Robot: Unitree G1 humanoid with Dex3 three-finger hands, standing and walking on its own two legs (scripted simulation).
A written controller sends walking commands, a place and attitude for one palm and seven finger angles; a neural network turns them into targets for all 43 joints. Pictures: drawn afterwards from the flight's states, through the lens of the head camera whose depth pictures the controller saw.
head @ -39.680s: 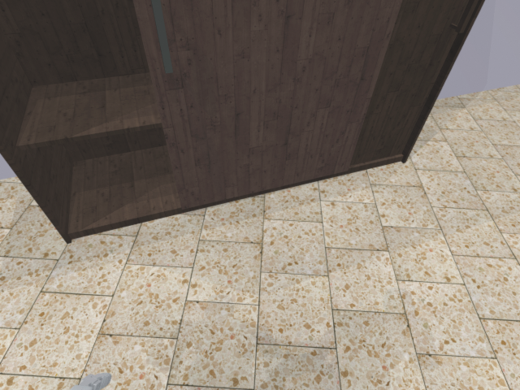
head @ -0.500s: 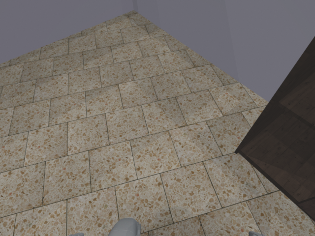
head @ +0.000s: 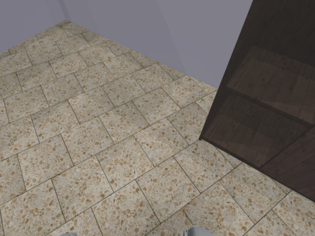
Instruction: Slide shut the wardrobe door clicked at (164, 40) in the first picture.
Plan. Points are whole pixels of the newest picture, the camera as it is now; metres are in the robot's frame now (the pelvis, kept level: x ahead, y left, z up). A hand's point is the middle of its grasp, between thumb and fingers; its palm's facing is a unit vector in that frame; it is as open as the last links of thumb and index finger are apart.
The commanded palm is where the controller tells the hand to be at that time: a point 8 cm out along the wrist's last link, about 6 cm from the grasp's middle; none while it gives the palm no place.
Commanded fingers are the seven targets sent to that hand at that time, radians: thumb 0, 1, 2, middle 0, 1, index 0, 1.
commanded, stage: turn to face it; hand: right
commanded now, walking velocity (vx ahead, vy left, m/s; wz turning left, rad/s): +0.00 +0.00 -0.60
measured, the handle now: out of the picture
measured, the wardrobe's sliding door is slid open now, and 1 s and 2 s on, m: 0.41 0.41 0.41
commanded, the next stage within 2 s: take the last steps up to it in 0.72 s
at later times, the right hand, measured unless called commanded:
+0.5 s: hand out of the picture +0.09 -0.24 -0.15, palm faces +0.25 +0.93 -0.27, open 7.4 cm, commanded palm none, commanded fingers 0.00 -0.90 -0.90 0.20 0.30 0.20 0.30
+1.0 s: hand out of the picture -0.04 -0.21 -0.18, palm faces +0.47 +0.86 -0.21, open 7.3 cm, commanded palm none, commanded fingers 0.00 -0.90 -0.90 0.20 0.30 0.20 0.30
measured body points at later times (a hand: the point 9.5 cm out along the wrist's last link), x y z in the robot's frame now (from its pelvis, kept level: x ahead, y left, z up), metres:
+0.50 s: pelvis +0.02 -0.01 +0.00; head +0.07 -0.02 +0.45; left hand +0.13 +0.22 -0.15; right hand +0.07 -0.29 -0.13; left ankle +0.04 +0.14 -0.71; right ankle +0.01 -0.12 -0.74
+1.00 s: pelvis +0.03 -0.02 -0.01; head +0.04 -0.05 +0.44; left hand +0.21 +0.18 -0.14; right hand -0.06 -0.26 -0.17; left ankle +0.04 +0.12 -0.68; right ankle -0.02 -0.10 -0.74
